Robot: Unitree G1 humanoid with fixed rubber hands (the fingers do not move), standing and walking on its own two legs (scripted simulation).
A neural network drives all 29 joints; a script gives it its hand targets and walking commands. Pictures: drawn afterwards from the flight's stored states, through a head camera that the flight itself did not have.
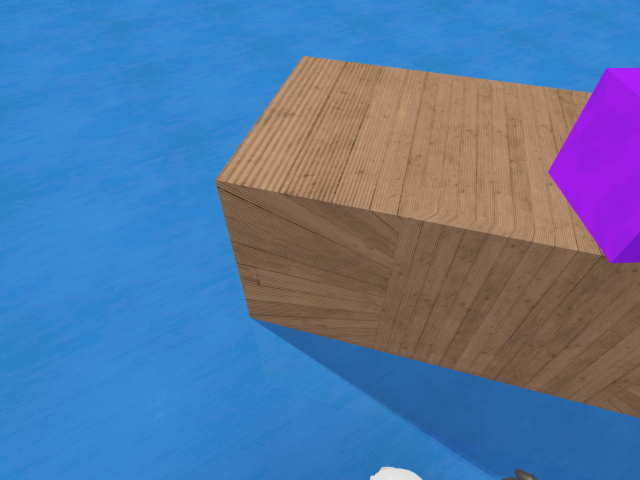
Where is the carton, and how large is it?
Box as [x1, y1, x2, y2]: [548, 68, 639, 262]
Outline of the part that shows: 606,68 548,172 609,261 635,262 639,261 639,68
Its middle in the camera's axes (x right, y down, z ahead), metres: +0.67 -0.14 +0.76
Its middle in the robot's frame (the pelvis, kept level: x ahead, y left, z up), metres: +0.68 -0.64 +0.00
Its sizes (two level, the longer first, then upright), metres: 0.279 0.218 0.255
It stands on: a pedestal, 0.64 m high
